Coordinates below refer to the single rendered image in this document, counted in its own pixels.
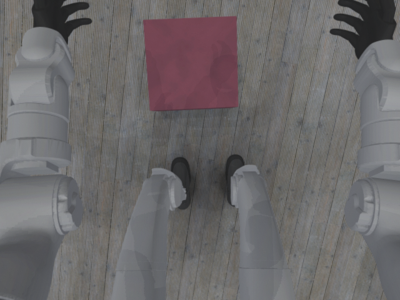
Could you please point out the robot right upper arm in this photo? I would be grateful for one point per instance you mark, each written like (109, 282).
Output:
(373, 209)

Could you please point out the robot right forearm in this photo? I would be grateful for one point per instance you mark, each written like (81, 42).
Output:
(378, 83)

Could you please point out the right robot foot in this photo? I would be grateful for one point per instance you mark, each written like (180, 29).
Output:
(233, 163)

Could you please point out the right robot thigh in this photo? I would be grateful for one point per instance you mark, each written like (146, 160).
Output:
(263, 269)

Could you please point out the robot left hand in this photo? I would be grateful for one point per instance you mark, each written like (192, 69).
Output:
(51, 14)

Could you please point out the robot left upper arm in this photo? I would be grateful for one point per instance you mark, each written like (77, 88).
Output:
(36, 212)

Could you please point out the robot right hand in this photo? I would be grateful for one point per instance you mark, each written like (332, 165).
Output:
(378, 23)

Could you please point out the carton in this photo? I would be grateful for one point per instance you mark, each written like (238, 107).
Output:
(192, 63)

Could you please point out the robot left forearm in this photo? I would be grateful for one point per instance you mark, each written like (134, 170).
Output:
(38, 107)

